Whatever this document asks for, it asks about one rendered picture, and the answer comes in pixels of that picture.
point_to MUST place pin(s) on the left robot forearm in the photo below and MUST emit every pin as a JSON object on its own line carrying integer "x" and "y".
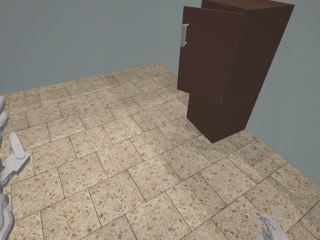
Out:
{"x": 7, "y": 219}

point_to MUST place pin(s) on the right robot hand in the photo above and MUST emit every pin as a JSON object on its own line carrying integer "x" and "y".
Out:
{"x": 273, "y": 228}

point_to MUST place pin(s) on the left robot hand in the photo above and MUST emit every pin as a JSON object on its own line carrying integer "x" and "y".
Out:
{"x": 16, "y": 162}

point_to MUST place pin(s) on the handle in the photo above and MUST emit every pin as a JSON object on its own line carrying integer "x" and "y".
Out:
{"x": 183, "y": 35}

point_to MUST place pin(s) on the cupboard door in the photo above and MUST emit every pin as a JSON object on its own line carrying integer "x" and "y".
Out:
{"x": 204, "y": 61}

